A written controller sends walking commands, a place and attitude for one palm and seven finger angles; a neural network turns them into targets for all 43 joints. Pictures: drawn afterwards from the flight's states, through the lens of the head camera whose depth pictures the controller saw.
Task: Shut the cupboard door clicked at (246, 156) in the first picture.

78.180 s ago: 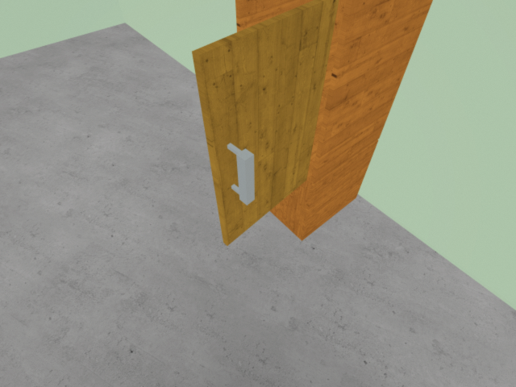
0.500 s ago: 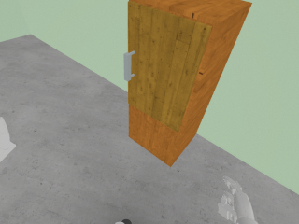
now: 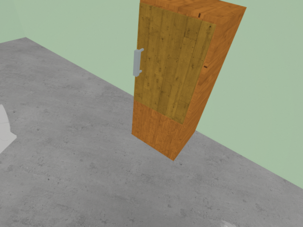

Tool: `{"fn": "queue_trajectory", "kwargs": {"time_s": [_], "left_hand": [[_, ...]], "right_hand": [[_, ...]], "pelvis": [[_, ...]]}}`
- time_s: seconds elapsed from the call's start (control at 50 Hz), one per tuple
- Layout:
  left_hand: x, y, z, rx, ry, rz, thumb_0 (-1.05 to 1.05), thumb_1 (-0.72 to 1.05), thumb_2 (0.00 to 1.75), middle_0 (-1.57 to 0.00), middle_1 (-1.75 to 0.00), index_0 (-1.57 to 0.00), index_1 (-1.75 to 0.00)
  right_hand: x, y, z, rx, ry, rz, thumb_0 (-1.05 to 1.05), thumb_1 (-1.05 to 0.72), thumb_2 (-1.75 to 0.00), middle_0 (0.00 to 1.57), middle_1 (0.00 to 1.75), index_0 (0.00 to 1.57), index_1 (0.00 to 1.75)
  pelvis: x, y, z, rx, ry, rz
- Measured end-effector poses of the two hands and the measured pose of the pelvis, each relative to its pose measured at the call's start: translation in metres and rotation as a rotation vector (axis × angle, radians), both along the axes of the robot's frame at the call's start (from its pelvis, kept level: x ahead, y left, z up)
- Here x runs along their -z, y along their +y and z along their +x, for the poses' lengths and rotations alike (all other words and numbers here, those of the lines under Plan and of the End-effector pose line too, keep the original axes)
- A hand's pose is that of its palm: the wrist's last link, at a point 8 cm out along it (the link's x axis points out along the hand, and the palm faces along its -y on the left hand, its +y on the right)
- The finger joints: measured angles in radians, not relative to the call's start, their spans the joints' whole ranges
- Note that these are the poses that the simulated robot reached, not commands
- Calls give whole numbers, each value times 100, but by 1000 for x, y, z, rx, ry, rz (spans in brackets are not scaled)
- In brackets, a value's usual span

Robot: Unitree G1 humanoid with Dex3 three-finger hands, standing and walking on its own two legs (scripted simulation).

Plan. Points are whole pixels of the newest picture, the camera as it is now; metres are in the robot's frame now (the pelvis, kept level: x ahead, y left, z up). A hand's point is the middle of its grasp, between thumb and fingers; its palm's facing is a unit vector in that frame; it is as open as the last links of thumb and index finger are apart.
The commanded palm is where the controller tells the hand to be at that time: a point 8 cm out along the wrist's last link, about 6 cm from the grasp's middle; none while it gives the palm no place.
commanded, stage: stop stepping back and stand still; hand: left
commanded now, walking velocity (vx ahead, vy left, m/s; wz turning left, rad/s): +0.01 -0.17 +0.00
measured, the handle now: (139, 62) +0.96 +0.14 -0.02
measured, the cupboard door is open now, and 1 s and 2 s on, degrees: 2 2 2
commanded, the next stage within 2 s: let the arm hang, fingers relaxed in 0.36 s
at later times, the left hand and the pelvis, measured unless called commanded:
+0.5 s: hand (0, 154) +0.19 +0.31 +0.16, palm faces +0.45 -0.75 -0.49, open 7.4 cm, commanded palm none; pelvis -0.02 +0.03 +0.01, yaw +1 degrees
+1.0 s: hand out of the picture +0.02 +0.21 -0.14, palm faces +0.05 -0.97 -0.22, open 7.1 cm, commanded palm none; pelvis -0.03 +0.03 +0.02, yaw +2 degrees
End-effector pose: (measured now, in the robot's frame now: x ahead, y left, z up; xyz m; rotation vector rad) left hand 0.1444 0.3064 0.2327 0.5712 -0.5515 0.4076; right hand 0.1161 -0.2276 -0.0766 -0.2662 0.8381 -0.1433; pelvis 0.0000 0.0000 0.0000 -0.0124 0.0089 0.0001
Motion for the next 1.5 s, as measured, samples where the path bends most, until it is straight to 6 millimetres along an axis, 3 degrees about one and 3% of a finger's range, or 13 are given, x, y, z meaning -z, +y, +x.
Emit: {"fn": "queue_trajectory", "kwargs": {"time_s": [0.08, 0.16, 0.32, 0.48, 0.52, 0.6, 0.66, 0.72, 0.8, 1.0, 1.22, 1.36, 1.5], "left_hand": [[25, 33, 10, -83, 64, -147, 0, 89, 90, -21, -30, -21, -31], [45, 31, 12, -49, 238, -144, 1, 89, 90, -21, -30, -21, -31], [32, -7, -12, 49, 264, -4, 1, 89, 90, -21, -30, -21, -31], [30, 33, -9, -106, 250, -41, 1, 88, 90, -22, -30, -22, -31], [75, 45, 7, -119, 408, -125, 0, 89, 90, -21, -30, -21, -31], [214, 31, 11, -145, 937, -369, 0, 90, 90, -19, -30, -20, -30], [297, -18, -22, -97, 1294, -496, 1, 91, 90, -19, -30, -19, -30], [343, -72, -74, -35, 1537, -609, 1, 91, 90, -20, -30, -20, -30], [344, -85, -94, -75, 1483, -747, -9, 99, 89, -21, -30, -21, -30], [346, -44, -135, -210, 1654, -670, -4, 94, 90, -21, -30, -21, -30], [347, -27, -189, -308, 1791, -697, 0, 91, 90, -20, -30, -20, -30], [354, -38, -212, -303, 1865, -742, 0, 91, 90, -20, -30, -20, -30], [359, -48, -216, -276, 1892, -773, 0, 91, 90, -20, -30, -20, -30]], "right_hand": [[1, 13, 2, 36, -90, -12, 2, -91, -90, 20, 30, 21, 30], [-7, 32, -6, 42, -107, 34, 2, -91, -90, 20, 30, 20, 30], [5, 26, -20, 8, -43, 63, 2, -90, -90, 20, 30, 21, 30], [-1, 9, -16, 31, -5, 5, 2, -91, -90, 20, 30, 20, 30], [12, 9, -10, -13, 6, 13, 2, -91, -90, 20, 30, 20, 30], [39, 17, -8, -34, 52, 40, 1, -91, -90, 19, 30, 20, 30], [48, 26, -19, -49, 92, 73, 1, -91, -90, 19, 30, 20, 30], [53, 32, -37, -41, 182, 105, 1, -91, -90, 20, 30, 20, 30], [51, 34, -66, -49, 338, 103, 1, -91, -90, 20, 30, 20, 30], [45, 23, -121, 83, 436, 87, 1, -92, -90, 20, 30, 20, 30], [49, 44, -177, 115, 583, 116, 1, -91, -90, 19, 30, 20, 30], [49, 61, -191, 131, 622, 132, 1, -91, -90, 19, 30, 20, 30], [49, 74, -183, 133, 603, 141, 1, -91, -90, 19, 30, 20, 30]], "pelvis": [[6, 26, -9, -17, -2, -4], [-3, 27, -23, 9, -20, 17], [2, 17, -32, 12, -11, -2], [-10, 29, -17, -7, -5, 11], [-1, 38, -16, -27, -1, -7], [10, 45, -23, -26, 0, 31], [11, 38, -29, -28, -7, 60], [7, 30, -33, -37, -21, 48], [-5, 22, -34, -72, -14, 25], [-19, 26, -35, -43, -36, 8], [-23, 38, -38, -28, -43, 9], [-23, 46, -37, -22, -41, 11], [-23, 52, -36, -20, -37, 13]]}}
